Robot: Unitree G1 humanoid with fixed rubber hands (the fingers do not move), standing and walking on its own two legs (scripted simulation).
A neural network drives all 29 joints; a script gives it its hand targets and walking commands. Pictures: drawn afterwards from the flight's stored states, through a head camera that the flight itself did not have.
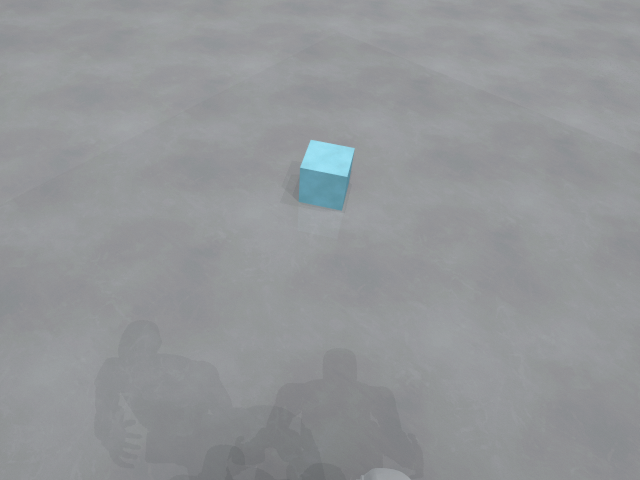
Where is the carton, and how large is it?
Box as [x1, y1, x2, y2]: [299, 140, 354, 210]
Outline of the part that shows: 310,140 300,166 299,201 341,210 348,183 354,148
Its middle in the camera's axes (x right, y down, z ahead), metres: +0.03 -0.28 +1.70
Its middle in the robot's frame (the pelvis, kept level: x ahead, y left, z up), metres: +1.37 -0.06 -0.67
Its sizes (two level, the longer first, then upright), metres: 0.196 0.193 0.197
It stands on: the floor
